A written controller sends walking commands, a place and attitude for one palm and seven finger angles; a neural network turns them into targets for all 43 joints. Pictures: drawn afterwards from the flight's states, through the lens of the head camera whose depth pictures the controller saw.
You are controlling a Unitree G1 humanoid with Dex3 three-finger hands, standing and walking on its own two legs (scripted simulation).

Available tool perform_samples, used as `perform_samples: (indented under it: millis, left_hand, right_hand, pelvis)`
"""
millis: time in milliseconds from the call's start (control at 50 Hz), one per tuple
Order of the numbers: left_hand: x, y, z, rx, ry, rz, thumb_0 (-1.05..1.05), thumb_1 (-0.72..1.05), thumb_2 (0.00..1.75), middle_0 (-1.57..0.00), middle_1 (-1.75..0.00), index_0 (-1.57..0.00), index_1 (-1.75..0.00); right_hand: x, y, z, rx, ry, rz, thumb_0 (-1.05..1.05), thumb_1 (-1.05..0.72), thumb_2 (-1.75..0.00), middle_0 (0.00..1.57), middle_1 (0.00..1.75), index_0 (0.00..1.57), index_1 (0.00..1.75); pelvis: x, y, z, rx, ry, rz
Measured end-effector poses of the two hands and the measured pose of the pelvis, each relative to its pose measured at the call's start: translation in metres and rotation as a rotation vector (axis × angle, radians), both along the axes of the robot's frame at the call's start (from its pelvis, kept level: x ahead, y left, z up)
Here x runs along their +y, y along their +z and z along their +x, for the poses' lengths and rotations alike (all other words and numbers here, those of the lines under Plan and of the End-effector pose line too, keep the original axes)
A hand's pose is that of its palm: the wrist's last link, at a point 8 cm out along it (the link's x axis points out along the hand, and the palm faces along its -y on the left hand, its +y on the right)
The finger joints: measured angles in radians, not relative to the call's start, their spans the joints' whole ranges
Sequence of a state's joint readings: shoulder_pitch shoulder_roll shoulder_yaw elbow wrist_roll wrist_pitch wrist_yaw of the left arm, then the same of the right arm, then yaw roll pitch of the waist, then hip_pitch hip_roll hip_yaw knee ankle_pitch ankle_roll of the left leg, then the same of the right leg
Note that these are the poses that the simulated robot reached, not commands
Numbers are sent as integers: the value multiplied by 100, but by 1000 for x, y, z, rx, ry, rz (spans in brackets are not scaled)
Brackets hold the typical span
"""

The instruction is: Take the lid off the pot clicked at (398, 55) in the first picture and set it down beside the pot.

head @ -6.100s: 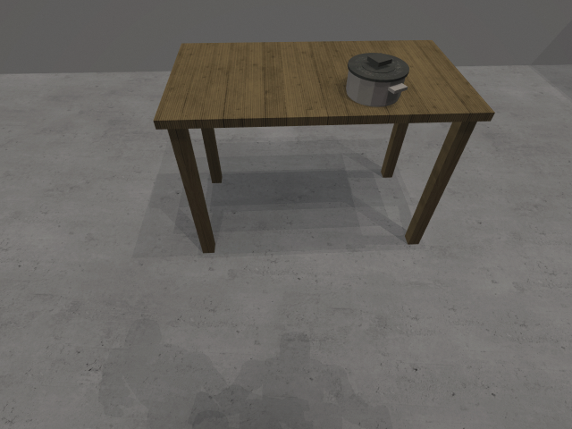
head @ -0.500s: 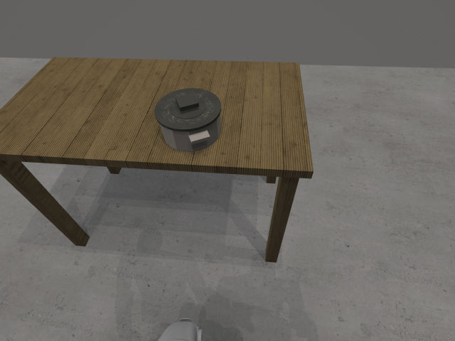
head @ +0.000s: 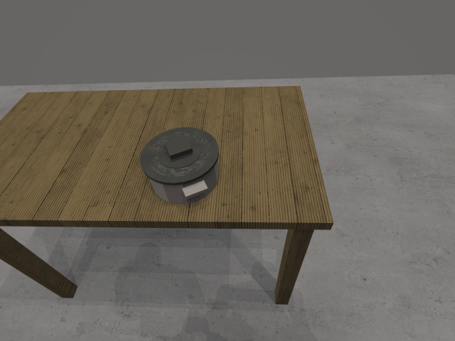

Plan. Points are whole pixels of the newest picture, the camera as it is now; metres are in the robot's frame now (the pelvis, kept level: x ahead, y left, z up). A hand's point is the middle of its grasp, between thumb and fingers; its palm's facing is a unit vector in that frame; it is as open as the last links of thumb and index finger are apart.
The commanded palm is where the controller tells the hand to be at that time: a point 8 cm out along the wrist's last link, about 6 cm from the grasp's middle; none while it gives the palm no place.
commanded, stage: come to a stop and stand still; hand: left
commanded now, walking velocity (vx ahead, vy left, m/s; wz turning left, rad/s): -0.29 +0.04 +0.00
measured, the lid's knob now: (178, 146) +0.51 +0.15 +0.04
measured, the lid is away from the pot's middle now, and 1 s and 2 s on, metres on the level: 0.00 0.00 0.00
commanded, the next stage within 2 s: look again from close up in 1.40 s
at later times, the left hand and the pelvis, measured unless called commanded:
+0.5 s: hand out of the picture +0.07 +0.24 -0.16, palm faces +0.02 -0.97 -0.22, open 7.4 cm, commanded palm none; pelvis +0.02 +0.04 +0.02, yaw -1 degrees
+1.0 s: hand out of the picture -0.01 +0.14 -0.16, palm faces +0.03 -0.99 -0.16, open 7.4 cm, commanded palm none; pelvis +0.02 -0.01 +0.02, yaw +0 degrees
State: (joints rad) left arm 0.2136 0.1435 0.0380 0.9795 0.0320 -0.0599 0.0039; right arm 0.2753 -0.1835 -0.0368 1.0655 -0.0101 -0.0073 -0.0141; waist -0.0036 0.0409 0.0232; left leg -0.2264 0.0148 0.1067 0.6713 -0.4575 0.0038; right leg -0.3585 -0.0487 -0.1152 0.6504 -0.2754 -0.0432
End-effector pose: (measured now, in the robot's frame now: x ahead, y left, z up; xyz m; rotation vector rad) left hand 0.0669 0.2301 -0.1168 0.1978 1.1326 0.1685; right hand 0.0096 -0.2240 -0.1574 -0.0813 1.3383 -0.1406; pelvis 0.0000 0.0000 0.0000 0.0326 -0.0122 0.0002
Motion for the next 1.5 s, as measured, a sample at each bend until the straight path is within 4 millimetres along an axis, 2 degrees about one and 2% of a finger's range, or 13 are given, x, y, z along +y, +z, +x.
perform_samples:
  millis: [40,100,260,340,420,480,620,780,920,1020,1140,1340,1500]
  left_hand:
    - [-6,1,7,15,-1,-8,-1,91,90,-19,-30,-20,-29]
    - [-3,5,16,47,5,2,-1,93,90,-20,-30,-20,-30]
    - [25,-5,18,125,17,-10,-1,92,90,-20,-30,-20,-30]
    - [44,-19,13,153,30,-23,0,91,90,-20,-30,-20,-30]
    - [54,-17,5,183,37,-24,0,91,90,-20,-30,-20,-30]
    - [56,-13,-4,197,39,-26,0,91,90,-19,-30,-20,-30]
    - [43,-7,-29,237,22,-9,0,91,90,-19,-30,-20,-29]
    - [4,-4,-59,256,23,-27,0,91,90,-19,-30,-20,-30]
    - [-25,-9,-73,284,43,-77,0,90,90,-20,-30,-20,-30]
    - [-38,-11,-77,304,58,-98,0,90,90,-20,-30,-20,-30]
    - [-41,-12,-78,320,70,-103,0,90,90,-20,-30,-20,-30]
    - [-30,-12,-67,305,77,-80,0,91,90,-20,-30,-20,-30]
    - [-18,-11,-59,290,73,-66,0,91,90,-20,-30,-20,-30]
  right_hand:
    - [2,2,8,21,-6,1,0,-92,-89,20,30,20,30]
    - [6,10,21,25,-21,-1,1,-92,-89,20,30,20,30]
    - [15,23,45,12,-27,-52,1,-92,-89,20,30,20,30]
    - [26,27,48,-10,-19,-87,1,-92,-89,20,30,20,30]
    - [39,35,46,-15,-6,-94,1,-91,-89,20,30,20,30]
    - [40,37,43,-10,-2,-96,1,-93,-89,20,30,20,30]
    - [27,28,28,-14,-31,-63,1,-92,-89,21,30,21,30]
    - [13,19,-8,56,-48,-16,1,-91,-89,20,30,20,30]
    - [11,19,-36,141,-51,-3,0,-91,-89,20,30,20,30]
    - [12,21,-45,181,-53,-1,1,-91,-89,20,30,20,30]
    - [14,21,-38,182,-52,-1,1,-91,-89,20,30,20,30]
    - [15,19,0,102,-29,-11,1,-91,-89,20,30,20,30]
    - [9,22,19,65,-16,-37,1,-92,-89,20,30,20,30]
  pelvis:
    - [0,4,9,2,0,-11]
    - [1,11,19,5,-6,-12]
    - [22,13,29,2,-16,-21]
    - [36,7,30,-10,-27,-25]
    - [42,13,27,-2,-24,-27]
    - [43,16,24,7,-23,-29]
    - [31,15,14,16,-27,-14]
    - [10,17,9,-12,-18,-23]
    - [-2,17,12,-19,-12,-27]
    - [-6,17,17,-15,-8,-27]
    - [-7,17,23,-12,-8,-25]
    - [-4,16,33,-14,-11,-22]
    - [2,17,36,-16,-13,-20]
